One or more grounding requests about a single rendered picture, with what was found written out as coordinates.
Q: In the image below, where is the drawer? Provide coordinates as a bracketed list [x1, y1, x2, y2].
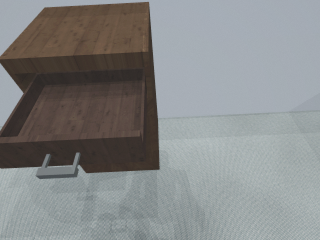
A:
[0, 67, 147, 169]

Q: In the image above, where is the cabinet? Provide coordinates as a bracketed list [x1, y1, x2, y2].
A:
[0, 2, 160, 173]

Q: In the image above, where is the handle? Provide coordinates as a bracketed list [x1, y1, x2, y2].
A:
[35, 152, 81, 179]

